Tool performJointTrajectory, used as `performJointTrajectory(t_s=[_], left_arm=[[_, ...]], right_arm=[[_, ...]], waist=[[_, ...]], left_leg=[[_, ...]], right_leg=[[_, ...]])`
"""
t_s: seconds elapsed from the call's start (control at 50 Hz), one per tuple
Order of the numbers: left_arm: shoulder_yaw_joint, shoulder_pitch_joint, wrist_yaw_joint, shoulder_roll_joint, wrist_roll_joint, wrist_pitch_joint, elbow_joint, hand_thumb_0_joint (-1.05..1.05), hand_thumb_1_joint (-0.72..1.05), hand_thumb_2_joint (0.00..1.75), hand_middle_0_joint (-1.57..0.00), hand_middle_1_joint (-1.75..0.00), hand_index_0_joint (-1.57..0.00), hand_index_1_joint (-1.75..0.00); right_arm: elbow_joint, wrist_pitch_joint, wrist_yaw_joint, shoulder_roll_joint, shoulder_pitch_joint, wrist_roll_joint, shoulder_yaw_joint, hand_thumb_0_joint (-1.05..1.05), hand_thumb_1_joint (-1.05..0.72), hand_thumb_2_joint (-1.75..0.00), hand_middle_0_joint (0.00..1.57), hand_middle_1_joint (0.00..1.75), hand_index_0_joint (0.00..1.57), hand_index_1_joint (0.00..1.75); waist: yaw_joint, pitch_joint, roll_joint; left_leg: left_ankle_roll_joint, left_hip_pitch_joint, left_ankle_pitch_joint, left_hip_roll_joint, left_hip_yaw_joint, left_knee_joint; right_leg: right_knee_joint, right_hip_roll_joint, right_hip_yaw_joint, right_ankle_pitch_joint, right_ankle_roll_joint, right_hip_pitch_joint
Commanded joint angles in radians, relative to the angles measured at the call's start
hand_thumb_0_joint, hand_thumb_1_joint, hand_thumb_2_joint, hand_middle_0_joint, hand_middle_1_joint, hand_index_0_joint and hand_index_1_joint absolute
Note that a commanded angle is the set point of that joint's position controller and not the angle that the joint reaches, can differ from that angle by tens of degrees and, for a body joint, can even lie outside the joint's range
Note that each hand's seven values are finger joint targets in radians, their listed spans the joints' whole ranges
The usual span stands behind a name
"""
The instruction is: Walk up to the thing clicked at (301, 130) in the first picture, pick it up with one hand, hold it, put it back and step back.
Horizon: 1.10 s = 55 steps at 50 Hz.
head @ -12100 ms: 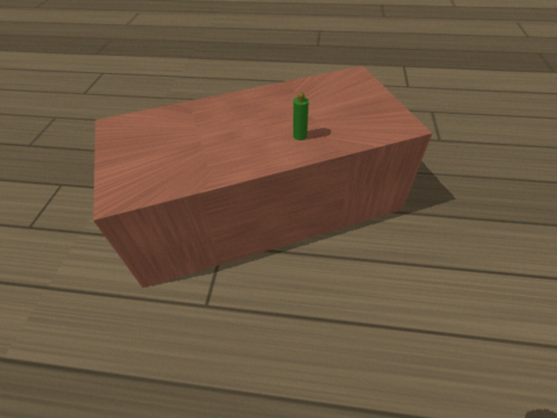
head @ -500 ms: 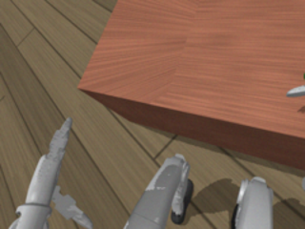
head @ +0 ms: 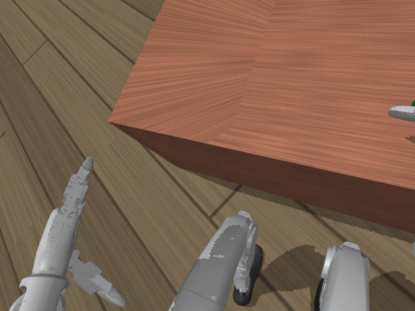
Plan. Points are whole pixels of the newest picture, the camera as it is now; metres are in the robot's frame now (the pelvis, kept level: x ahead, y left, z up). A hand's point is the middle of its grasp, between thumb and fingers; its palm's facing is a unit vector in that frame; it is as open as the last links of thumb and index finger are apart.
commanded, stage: close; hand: right
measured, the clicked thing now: out of the picture +0.55 -0.22 -0.02
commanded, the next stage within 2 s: settle in 0.24 s
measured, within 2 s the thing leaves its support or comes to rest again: leaves its support in 0.72 s
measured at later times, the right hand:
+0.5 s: hand out of the picture +0.54 -0.21 -0.03, palm faces +0.17 +0.98 +0.00, open 7.1 cm
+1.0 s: hand out of the picture +0.53 -0.21 +0.01, palm faces +0.17 +0.98 -0.01, open 6.9 cm
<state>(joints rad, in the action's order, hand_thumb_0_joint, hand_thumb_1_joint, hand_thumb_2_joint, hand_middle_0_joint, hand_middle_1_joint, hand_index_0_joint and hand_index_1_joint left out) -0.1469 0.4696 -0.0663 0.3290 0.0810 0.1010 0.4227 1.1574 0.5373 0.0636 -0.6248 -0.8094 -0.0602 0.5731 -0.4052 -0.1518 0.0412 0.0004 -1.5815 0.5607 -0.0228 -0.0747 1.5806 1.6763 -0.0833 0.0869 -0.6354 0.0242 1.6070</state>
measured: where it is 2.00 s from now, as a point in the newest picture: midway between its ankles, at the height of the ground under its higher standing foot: (281, 302)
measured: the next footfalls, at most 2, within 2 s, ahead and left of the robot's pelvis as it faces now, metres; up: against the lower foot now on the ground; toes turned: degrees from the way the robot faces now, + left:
none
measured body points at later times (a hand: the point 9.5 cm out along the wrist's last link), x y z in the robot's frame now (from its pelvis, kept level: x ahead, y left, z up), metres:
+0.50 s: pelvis +0.00 +0.00 +0.00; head +0.20 -0.08 +0.40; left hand +0.18 +0.26 +0.13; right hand +0.52 -0.26 -0.03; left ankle +0.08 +0.12 -0.52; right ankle +0.05 -0.13 -0.52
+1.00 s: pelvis +0.01 +0.00 +0.04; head +0.19 -0.08 +0.45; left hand +0.19 +0.25 +0.12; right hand +0.51 -0.26 +0.01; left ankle +0.08 +0.12 -0.52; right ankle +0.05 -0.13 -0.52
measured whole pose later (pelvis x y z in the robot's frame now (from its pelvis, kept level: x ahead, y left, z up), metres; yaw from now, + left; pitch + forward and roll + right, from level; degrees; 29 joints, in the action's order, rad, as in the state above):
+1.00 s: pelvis +0.01 +0.00 +0.04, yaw -1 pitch +29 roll +5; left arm -0.06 0.41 -0.05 0.29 0.09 0.07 0.26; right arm 1.16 0.51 0.04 -0.57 -0.76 -0.04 0.51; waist -0.37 -0.15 0.04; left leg 0.00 -1.41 0.53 -0.03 -0.07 1.43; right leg 1.53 -0.09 0.07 -0.61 0.02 1.44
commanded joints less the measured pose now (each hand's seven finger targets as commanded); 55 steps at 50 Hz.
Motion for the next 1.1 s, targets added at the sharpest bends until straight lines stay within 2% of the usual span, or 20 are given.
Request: performJointTrajectory(t_s=[0.0, 0.1, 0.14, 0.2, 0.22, 0.24, 0.28, 0.3, 0.38, 0.46, 0.6, 0.66, 0.7, 0.74, 0.8, 0.86, 0.96, 1.0, 1.04, 1.08], left_arm=[[-0.137, 0.049, 0.028, 0.171, -0.008, 0.048, 0.173, 0.0, -0.57, 0.06, -0.04, -0.05, -0.04, -0.05], [-0.149, 0.082, 0.024, 0.177, -0.01, 0.053, 0.197, 0.0, -0.57, 0.06, -0.04, -0.05, -0.04, -0.06], [-0.156, 0.086, 0.027, 0.172, -0.011, 0.052, 0.15, 0.0, -0.57, 0.06, -0.04, -0.05, -0.04, -0.06], [-0.152, 0.062, 0.029, 0.174, -0.009, 0.051, 0.104, 0.0, -0.58, 0.07, -0.05, -0.05, -0.04, -0.06], [-0.156, 0.043, 0.031, 0.187, -0.008, 0.05, 0.137, 0.0, -0.58, 0.07, -0.05, -0.05, -0.04, -0.06], [-0.171, 0.04, 0.032, 0.201, -0.008, 0.05, 0.173, 0.0, -0.58, 0.07, -0.04, -0.04, -0.03, -0.06], [-0.157, 0.056, 0.028, 0.196, -0.007, 0.045, 0.168, 0.0, -0.58, 0.07, -0.05, -0.05, -0.03, -0.06], [-0.154, 0.062, 0.028, 0.189, -0.012, 0.046, 0.192, 0.0, -0.57, 0.07, -0.04, -0.05, -0.03, -0.06], [-0.164, 0.075, 0.026, 0.191, -0.014, 0.048, 0.215, 0.0, -0.6, 0.08, -0.07, -0.05, -0.05, -0.07], [-0.129, 0.093, 0.023, 0.155, -0.016, 0.048, 0.193, 0.0, -0.61, 0.08, -0.06, -0.05, -0.04, -0.07], [-0.109, 0.058, 0.031, 0.151, -0.01, 0.042, 0.107, 0.0, -0.6, 0.09, -0.06, -0.05, -0.04, -0.07], [-0.083, 0.038, 0.033, 0.147, -0.003, 0.032, 0.068, 0.0, -0.59, 0.09, -0.06, -0.05, -0.04, -0.07], [-0.111, 0.022, 0.039, 0.175, -0.004, 0.027, 0.074, 0.0, -0.6, 0.09, -0.06, -0.05, -0.04, -0.07], [-0.087, 0.018, 0.039, 0.162, -0.002, 0.018, 0.033, 0.0, -0.59, 0.08, -0.06, -0.05, -0.04, -0.07], [-0.075, -0.004, 0.039, 0.156, -0.002, 0.014, 0.026, 0.0, -0.59, 0.08, -0.06, -0.04, -0.04, -0.06], [-0.049, 0.009, 0.037, 0.13, -0.002, 0.011, -0.026, 0.0, -0.59, 0.08, -0.06, -0.05, -0.04, -0.06], [-0.066, -0.025, 0.039, 0.148, 0.001, 0.013, -0.004, 0.0, -0.59, 0.08, -0.06, -0.05, -0.04, -0.06], [-0.048, 0.002, 0.036, 0.129, 0.003, 0.011, -0.06, 0.0, -0.59, 0.08, -0.06, -0.05, -0.04, -0.07], [-0.089, -0.067, 0.043, 0.177, 0.001, 0.02, 0.044, 0.0, -0.59, 0.07, -0.06, -0.05, -0.04, -0.06], [-0.063, -0.006, 0.038, 0.143, 0.005, 0.012, -0.014, 0.0, -0.58, 0.07, -0.06, -0.05, -0.04, -0.06]], right_arm=[[-0.162, 0.078, 0.011, -0.217, -0.342, 0.008, 0.011, 0.0, 0.15, -0.4, 0.94, 0.66, 0.93, 0.66], [-0.228, 0.071, 0.03, -0.191, -0.34, 0.017, 0.0, 0.0, -0.04, -0.57, 1.07, 0.81, 1.06, 0.81], [-0.217, 0.064, 0.031, -0.151, -0.36, 0.019, -0.03, 0.0, -0.09, -0.58, 1.09, 0.83, 1.08, 0.83], [-0.165, 0.06, 0.021, -0.171, -0.343, 0.016, -0.016, 0.0, -0.14, -0.62, 1.13, 0.86, 1.11, 0.86], [-0.199, 0.065, 0.014, -0.218, -0.35, 0.01, 0.009, 0.0, -0.14, -0.62, 1.14, 0.87, 1.13, 0.87], [-0.192, 0.064, 0.01, -0.23, -0.357, 0.001, 0.009, 0.0, -0.15, -0.66, 1.14, 0.9, 1.13, 0.9], [-0.15, 0.065, 0.019, -0.182, -0.344, 0.008, -0.003, 0.0, -0.2, -0.71, 1.17, 0.94, 1.16, 0.94], [-0.182, 0.068, 0.02, -0.205, -0.343, 0.007, 0.003, 0.0, -0.22, -0.74, 1.16, 0.96, 1.15, 0.96], [-0.224, 0.06, 0.031, -0.206, -0.335, 0.01, 0.003, 0.0, -0.39, -1.02, 1.21, 1.19, 1.22, 1.19], [-0.297, 0.051, 0.031, -0.225, -0.356, 0.022, 0.013, 0.0, -0.54, -1.22, 1.3, 1.32, 1.3, 1.33], [-0.384, 0.055, 0.006, -0.245, -0.439, 0.034, -0.001, 0.0, -0.53, -1.24, 1.35, 1.37, 1.36, 1.37], [-0.376, 0.058, -0.005, -0.201, -0.429, 0.039, -0.034, 0.0, -0.43, -1.21, 1.33, 1.34, 1.34, 1.34], [-0.402, 0.066, -0.019, -0.246, -0.444, 0.036, -0.021, 0.0, -0.42, -1.18, 1.31, 1.32, 1.32, 1.32], [-0.338, 0.061, -0.019, -0.186, -0.397, 0.038, -0.053, 0.0, -0.41, -1.18, 1.28, 1.31, 1.3, 1.31], [-0.357, 0.073, -0.028, -0.219, -0.449, 0.042, -0.046, 0.0, -0.42, -1.21, 1.31, 1.34, 1.33, 1.34], [-0.305, 0.08, -0.022, -0.177, -0.432, 0.051, -0.064, 0.0, -0.45, -1.21, 1.29, 1.32, 1.3, 1.32], [-0.301, 0.095, -0.017, -0.209, -0.459, 0.045, -0.053, 0.0, -0.48, -1.23, 1.29, 1.34, 1.3, 1.34], [-0.219, 0.09, -0.01, -0.154, -0.421, 0.051, -0.065, 0.0, -0.51, -1.25, 1.3, 1.35, 1.31, 1.35], [-0.319, 0.101, -0.017, -0.246, -0.494, 0.038, -0.037, 0.0, -0.51, -1.26, 1.29, 1.36, 1.3, 1.36], [-0.229, 0.09, -0.009, -0.166, -0.447, 0.044, -0.073, 0.0, -0.51, -1.25, 1.28, 1.34, 1.29, 1.34]], waist=[[0.015, -0.525, -0.35], [0.029, -0.609, -0.41], [0.002, -0.558, -0.402], [0.002, -0.511, -0.386], [0.022, -0.548, -0.381], [0.009, -0.575, -0.371], [-0.005, -0.543, -0.361], [0.014, -0.571, -0.378], [0.014, -0.621, -0.393], [0.044, -0.632, -0.409], [0.057, -0.647, -0.449], [0.063, -0.66, -0.442], [0.069, -0.705, -0.454], [0.05, -0.626, -0.416], [0.069, -0.652, -0.44], [0.058, -0.562, -0.422], [0.064, -0.621, -0.417], [0.051, -0.543, -0.38], [0.063, -0.678, -0.405], [0.048, -0.586, -0.395]], left_leg=[[-0.029, 0.313, -0.208, -0.032, 0.033, -0.179], [-0.035, 0.325, -0.253, -0.036, 0.014, -0.171], [-0.031, 0.306, -0.239, -0.033, 0.019, -0.18], [-0.033, 0.26, -0.242, -0.034, 0.011, -0.157], [-0.032, 0.271, -0.248, -0.035, 0.012, -0.157], [-0.03, 0.285, -0.251, -0.035, 0.015, -0.168], [-0.033, 0.296, -0.25, -0.035, 0.009, -0.164], [-0.032, 0.303, -0.248, -0.034, 0.012, -0.169], [-0.029, 0.346, -0.267, -0.032, 0.02, -0.177], [-0.025, 0.383, -0.298, -0.031, 0.035, -0.201], [-0.026, 0.398, -0.29, -0.032, 0.041, -0.236], [-0.03, 0.401, -0.32, -0.041, 0.025, -0.237], [-0.03, 0.433, -0.34, -0.042, 0.028, -0.253], [-0.031, 0.421, -0.322, -0.043, 0.019, -0.266], [-0.033, 0.428, -0.314, -0.043, 0.024, -0.281], [-0.034, 0.419, -0.291, -0.039, 0.025, -0.302], [-0.032, 0.465, -0.317, -0.037, 0.029, -0.314], [-0.034, 0.429, -0.301, -0.043, 0.013, -0.315], [-0.031, 0.489, -0.322, -0.037, 0.026, -0.324], [-0.031, 0.475, -0.312, -0.039, 0.022, -0.338]], right_leg=[[-0.201, 0.032, -0.007, 0.224, -0.038, -0.41], [-0.222, 0.034, -0.001, 0.31, -0.03, -0.514], [-0.216, 0.032, -0.002, 0.278, -0.033, -0.484], [-0.205, 0.03, 0.001, 0.294, -0.03, -0.455], [-0.204, 0.027, 0.003, 0.309, -0.032, -0.469], [-0.198, 0.026, 0.002, 0.308, -0.035, -0.487], [-0.208, 0.031, 0.004, 0.297, -0.033, -0.46], [-0.21, 0.03, 0.002, 0.299, -0.033, -0.482], [-0.211, 0.032, -0.005, 0.313, -0.032, -0.506], [-0.214, 0.033, -0.013, 0.339, -0.036, -0.515], [-0.242, 0.033, -0.015, 0.343, -0.033, -0.584], [-0.257, 0.034, -0.009, 0.409, -0.032, -0.64], [-0.266, 0.035, -0.008, 0.437, -0.032, -0.685], [-0.282, 0.033, -0.005, 0.42, -0.032, -0.668], [-0.302, 0.033, -0.007, 0.426, -0.03, -0.708], [-0.322, 0.034, -0.007, 0.39, -0.029, -0.676], [-0.334, 0.036, -0.008, 0.412, -0.032, -0.714], [-0.348, 0.038, -0.002, 0.399, -0.031, -0.683], [-0.346, 0.036, -0.004, 0.417, -0.031, -0.752], [-0.356, 0.037, -0.007, 0.401, -0.031, -0.721]])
